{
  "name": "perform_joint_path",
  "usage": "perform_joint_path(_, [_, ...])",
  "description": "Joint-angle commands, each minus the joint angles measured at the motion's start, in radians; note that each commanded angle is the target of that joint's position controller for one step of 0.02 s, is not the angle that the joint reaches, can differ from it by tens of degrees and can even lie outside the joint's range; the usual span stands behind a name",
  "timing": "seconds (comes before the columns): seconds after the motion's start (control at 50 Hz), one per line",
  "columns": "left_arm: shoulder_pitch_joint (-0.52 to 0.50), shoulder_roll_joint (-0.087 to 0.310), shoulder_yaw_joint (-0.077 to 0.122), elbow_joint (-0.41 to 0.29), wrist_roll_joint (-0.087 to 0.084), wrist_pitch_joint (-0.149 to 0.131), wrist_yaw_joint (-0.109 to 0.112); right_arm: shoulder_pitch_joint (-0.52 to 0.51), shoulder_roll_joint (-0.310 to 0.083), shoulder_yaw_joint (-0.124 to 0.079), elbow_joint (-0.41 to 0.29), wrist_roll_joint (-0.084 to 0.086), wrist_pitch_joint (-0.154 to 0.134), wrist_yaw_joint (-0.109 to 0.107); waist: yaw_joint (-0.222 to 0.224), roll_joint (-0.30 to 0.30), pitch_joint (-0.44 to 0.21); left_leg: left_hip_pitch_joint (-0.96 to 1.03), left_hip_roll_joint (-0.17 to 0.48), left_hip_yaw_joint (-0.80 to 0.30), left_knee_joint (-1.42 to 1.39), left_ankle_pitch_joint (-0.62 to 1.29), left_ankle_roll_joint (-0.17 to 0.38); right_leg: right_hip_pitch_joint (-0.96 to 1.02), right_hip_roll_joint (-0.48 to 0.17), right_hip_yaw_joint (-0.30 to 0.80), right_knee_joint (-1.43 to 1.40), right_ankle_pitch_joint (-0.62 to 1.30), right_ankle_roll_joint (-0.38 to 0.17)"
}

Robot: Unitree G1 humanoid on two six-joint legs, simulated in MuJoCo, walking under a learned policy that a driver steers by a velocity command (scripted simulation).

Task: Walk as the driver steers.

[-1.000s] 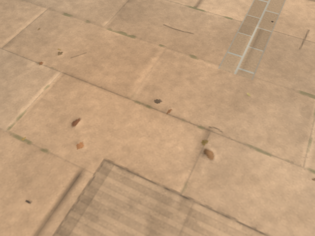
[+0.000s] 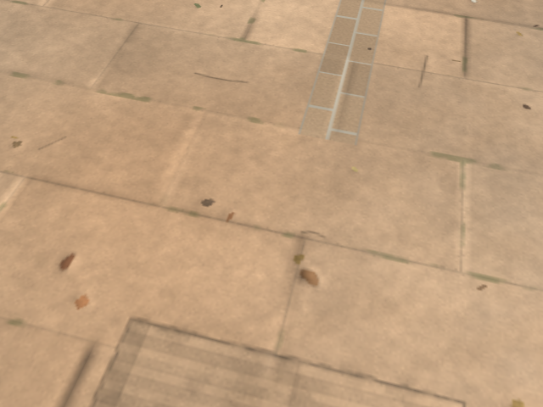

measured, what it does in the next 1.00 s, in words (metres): steps on the spot, turning right: right foot, then left foot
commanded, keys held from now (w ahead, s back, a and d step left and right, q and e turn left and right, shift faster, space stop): e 0.50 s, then no key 0.36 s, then w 0.14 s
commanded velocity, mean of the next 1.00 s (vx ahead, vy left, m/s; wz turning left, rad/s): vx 0.02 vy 0.00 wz -0.41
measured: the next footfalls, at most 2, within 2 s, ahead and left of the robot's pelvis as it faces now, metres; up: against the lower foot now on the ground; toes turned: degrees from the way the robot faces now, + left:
right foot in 0.38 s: -0.02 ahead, -0.15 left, +0.00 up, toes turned -15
left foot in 0.86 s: +0.07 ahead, +0.06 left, +0.00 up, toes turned -25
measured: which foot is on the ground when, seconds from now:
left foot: down 0.00-0.38, up 0.40-0.84, down 0.86-1.00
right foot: up 0.00-0.36, down 0.38-0.90, up 0.92-1.00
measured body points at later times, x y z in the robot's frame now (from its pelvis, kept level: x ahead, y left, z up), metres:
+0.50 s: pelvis -0.03 -0.05 +0.01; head +0.00 -0.09 +0.45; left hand +0.19 +0.19 -0.08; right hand +0.04 -0.37 -0.11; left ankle -0.01 +0.10 -0.65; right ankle -0.06 -0.14 -0.73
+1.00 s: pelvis +0.00 -0.04 +0.01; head +0.02 -0.03 +0.46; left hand +0.23 +0.14 -0.11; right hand +0.00 -0.34 -0.09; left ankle +0.03 +0.08 -0.73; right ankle -0.07 -0.13 -0.71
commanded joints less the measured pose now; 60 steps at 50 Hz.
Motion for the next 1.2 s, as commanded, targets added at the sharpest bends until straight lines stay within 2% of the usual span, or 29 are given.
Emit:
perform_joint_path(0.02, [0.035,0.169,0.050,-0.071,-0.004,-0.020,-0.004,-0.002,-0.163,-0.040,-0.091,-0.035,-0.022,0.000,0.002,0.176,-0.114,0.158,0.444,-0.411,-0.203,0.378,0.276,-0.225,-0.040,-0.018,0.461,-0.185,0.021])
perform_joint_path(0.06, [0.070,0.152,0.054,-0.029,-0.004,0.009,0.009,-0.074,-0.116,-0.022,-0.099,-0.012,-0.022,-0.001,0.022,0.161,-0.065,0.117,0.328,-0.239,-0.196,0.270,0.196,-0.244,-0.055,-0.044,0.547,-0.060,0.050])
perform_joint_path(0.12, [0.038,0.109,0.044,-0.057,-0.007,0.023,0.010,-0.044,-0.098,-0.009,-0.088,-0.010,-0.012,-0.018,-0.006,0.207,-0.049,0.121,0.261,-0.090,-0.200,0.299,0.186,-0.248,-0.057,-0.107,0.526,0.033,0.090])
perform_joint_path(0.22, [-0.035,0.050,0.005,-0.115,0.002,0.023,-0.017,0.009,-0.168,-0.033,-0.070,0.000,0.007,-0.022,-0.055,0.214,-0.114,0.220,0.328,-0.042,-0.171,0.353,0.220,-0.149,-0.111,-0.165,0.241,0.001,0.103])
perform_joint_path(0.3, [-0.010,0.082,0.013,-0.123,-0.001,0.033,-0.035,-0.004,-0.202,-0.043,-0.069,0.021,0.006,-0.003,-0.046,0.237,-0.108,0.178,0.359,-0.017,-0.143,0.346,0.208,-0.021,-0.102,-0.227,0.064,0.017,0.058])
perform_joint_path(0.34, [0.050,0.075,0.018,-0.104,0.001,0.037,-0.043,-0.021,-0.202,-0.043,-0.064,0.042,0.005,0.000,-0.006,0.224,-0.109,0.153,0.351,0.020,-0.070,0.332,0.162,0.080,-0.078,-0.263,-0.121,0.134,0.010])
perform_joint_path(0.36, [0.096,0.083,0.024,-0.082,0.003,0.036,-0.042,0.007,-0.180,-0.038,-0.048,0.048,0.006,0.000,0.007,0.190,-0.112,0.108,0.324,0.061,0.000,0.290,0.109,0.174,-0.052,-0.268,-0.232,0.231,-0.023])
perform_joint_path(0.38, [0.138,0.150,0.045,-0.073,0.005,0.034,-0.032,0.049,-0.136,-0.026,-0.037,0.032,0.005,0.003,0.001,0.030,-0.113,-0.040,0.254,0.155,0.190,0.140,0.016,0.321,-0.130,-0.117,-0.306,0.473,-0.076])
perform_joint_path(0.4, [0.154,0.273,0.066,-0.095,0.006,0.026,-0.015,0.036,-0.072,0.002,-0.092,-0.029,0.007,0.008,-0.028,-0.302,-0.107,-0.360,0.104,0.206,0.515,-0.404,-0.098,0.458,-0.404,0.254,-0.292,0.897,-0.239])
perform_joint_path(0.42, [0.163,0.250,0.058,-0.120,0.048,-0.009,-0.032,-0.077,-0.129,-0.015,-0.116,-0.002,0.007,-0.013,0.069,-0.210,-0.173,-0.391,0.055,0.025,0.673,-0.461,-0.097,0.353,-0.488,0.352,-0.353,0.786,-0.384])
perform_joint_path(0.44, [0.119,0.229,0.048,-0.119,0.053,-0.034,-0.037,-0.119,-0.156,-0.025,-0.124,0.020,0.012,-0.024,0.041,-0.127,-0.115,-0.401,0.071,-0.023,0.724,-0.393,-0.072,0.311,-0.422,0.273,-0.386,0.661,-0.353])
perform_joint_path(0.46, [0.060,0.197,0.040,-0.113,0.027,-0.043,-0.028,-0.106,-0.158,-0.030,-0.112,0.023,0.016,-0.034,0.007,-0.096,-0.075,-0.412,0.084,-0.038,0.695,-0.290,-0.057,0.287,-0.365,0.204,-0.388,0.573,-0.288])
perform_joint_path(0.48, [0.017,0.153,0.024,-0.118,0.003,-0.041,-0.018,-0.084,-0.166,-0.035,-0.090,0.013,0.020,-0.043,-0.011,-0.070,-0.064,-0.406,0.091,-0.047,0.670,-0.215,-0.058,0.286,-0.326,0.161,-0.382,0.556,-0.243])
perform_joint_path(0.5, [-0.005,0.138,0.014,-0.121,-0.004,-0.035,-0.008,-0.060,-0.161,-0.036,-0.083,0.004,0.021,-0.044,-0.029,-0.081,-0.073,-0.375,0.075,-0.043,0.672,-0.150,-0.065,0.272,-0.300,0.135,-0.377,0.605,-0.229])
perform_joint_path(0.54, [0.001,0.115,-0.001,-0.121,0.008,-0.027,0.006,-0.015,-0.139,-0.031,-0.058,0.012,0.021,-0.033,-0.041,-0.081,-0.119,-0.327,0.052,-0.031,0.663,-0.081,-0.077,0.298,-0.283,0.093,-0.369,0.668,-0.224])
perform_joint_path(0.64, [0.023,0.123,-0.010,-0.095,0.013,-0.014,0.016,-0.051,-0.102,-0.006,-0.051,0.020,0.028,-0.012,-0.014,-0.084,-0.101,-0.238,0.055,-0.022,0.406,-0.036,-0.096,0.326,-0.274,0.085,-0.380,0.554,-0.222])
perform_joint_path(0.74, [0.006,0.122,-0.019,-0.077,0.026,-0.020,-0.005,-0.062,-0.121,-0.005,-0.053,0.026,0.025,-0.006,0.014,-0.110,-0.053,-0.100,0.062,-0.005,0.231,-0.113,-0.084,0.256,-0.280,0.130,-0.375,0.482,-0.241])
perform_joint_path(0.8, [-0.006,0.109,-0.029,-0.049,0.021,-0.035,-0.017,-0.052,-0.122,-0.004,-0.052,0.027,0.017,-0.009,0.010,-0.103,-0.059,-0.021,0.056,0.003,0.098,-0.101,-0.061,0.254,-0.272,0.155,-0.344,0.531,-0.226])
perform_joint_path(0.84, [-0.017,0.093,-0.037,-0.026,0.009,-0.040,-0.018,0.015,-0.109,0.000,-0.024,0.019,0.005,-0.005,-0.036,-0.070,-0.071,0.114,0.056,0.010,-0.144,0.118,-0.046,0.231,-0.237,0.143,-0.304,0.556,-0.179])
perform_joint_path(0.86, [0.008,0.076,-0.044,-0.019,0.019,-0.047,-0.018,0.032,-0.136,-0.001,-0.019,0.008,0.001,-0.007,-0.027,-0.030,-0.104,0.220,0.110,-0.037,-0.164,0.296,-0.029,0.198,-0.208,0.132,-0.295,0.507,-0.131])
perform_joint_path(0.88, [0.044,0.053,-0.051,-0.011,0.042,-0.058,-0.022,0.057,-0.184,-0.006,-0.024,0.000,0.002,-0.011,0.002,0.081,-0.157,0.312,0.198,-0.105,-0.117,0.476,0.013,0.153,-0.127,0.057,-0.234,0.320,-0.081])
perform_joint_path(0.9, [0.074,0.027,-0.056,0.001,0.043,-0.064,-0.027,0.037,-0.181,-0.005,-0.007,0.008,0.006,-0.006,0.035,0.200,-0.161,0.267,0.232,-0.151,-0.120,0.284,0.100,0.135,-0.035,-0.051,-0.221,0.091,-0.037])
perform_joint_path(0.94, [-0.028,0.084,-0.040,-0.009,0.024,-0.071,-0.028,0.068,-0.180,-0.010,-0.002,0.025,0.005,-0.001,-0.040,0.232,-0.063,0.218,0.282,-0.300,-0.261,-0.243,0.171,0.019,-0.005,-0.154,-0.069,-0.031,-0.006])
perform_joint_path(0.98, [-0.103,0.100,-0.027,-0.034,0.001,-0.076,-0.028,0.150,-0.206,-0.015,0.024,0.021,-0.015,-0.007,-0.084,0.253,0.070,0.215,0.382,-0.459,-0.357,-0.359,0.231,-0.174,-0.059,-0.123,0.129,-0.119,-0.012])
perform_joint_path(1.0, [-0.088,0.105,-0.017,-0.031,-0.008,-0.082,-0.033,0.168,-0.205,-0.014,0.032,0.022,-0.030,-0.011,-0.074,0.228,0.082,0.258,0.400,-0.477,-0.363,-0.341,0.240,-0.259,-0.089,-0.095,0.225,-0.122,-0.018])
perform_joint_path(1.06, [-0.077,0.062,-0.025,-0.015,-0.005,-0.109,-0.054,0.158,-0.178,-0.008,0.026,0.036,-0.040,-0.014,-0.068,0.178,0.065,0.333,0.323,-0.336,-0.374,-0.211,0.195,-0.296,-0.127,-0.134,0.163,-0.010,-0.019])
perform_joint_path(1.12, [-0.093,0.022,-0.042,-0.006,0.006,-0.124,-0.072,0.147,-0.202,-0.017,0.018,0.035,-0.036,-0.005,-0.074,0.194,0.027,0.240,0.251,-0.193,-0.362,-0.080,0.177,-0.112,-0.108,-0.199,0.002,0.089,0.005])
perform_joint_path(1.16, [-0.085,0.040,-0.040,0.001,0.003,-0.125,-0.078,0.162,-0.218,-0.021,0.020,0.042,-0.033,0.003,-0.072,0.206,0.026,0.169,0.252,-0.166,-0.352,-0.074,0.177,-0.004,-0.093,-0.225,-0.072,0.140,0.012])
perform_joint_path(1.2, [-0.026,0.062,-0.033,0.024,-0.003,-0.125,-0.078,0.148,-0.219,-0.019,0.017,0.050,-0.029,0.008,-0.027,0.194,0.022,0.090,0.260,-0.153,-0.310,-0.095,0.157,0.125,-0.085,-0.236,-0.159,0.232,0.000])
Over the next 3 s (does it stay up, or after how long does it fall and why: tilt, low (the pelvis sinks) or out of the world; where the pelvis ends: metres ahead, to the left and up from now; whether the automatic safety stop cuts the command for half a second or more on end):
stays up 0.84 -0.15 0.00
